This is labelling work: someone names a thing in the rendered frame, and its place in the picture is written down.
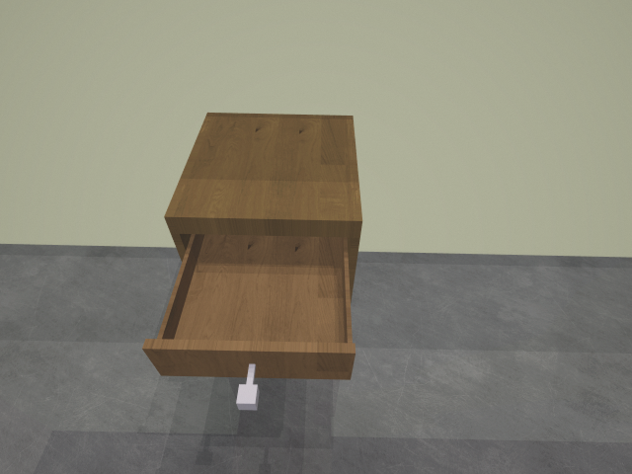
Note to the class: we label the handle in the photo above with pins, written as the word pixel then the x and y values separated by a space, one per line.
pixel 248 394

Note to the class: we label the cabinet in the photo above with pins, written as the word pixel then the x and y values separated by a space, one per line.
pixel 270 175

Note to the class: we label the drawer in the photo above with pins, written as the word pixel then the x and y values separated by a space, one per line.
pixel 280 302

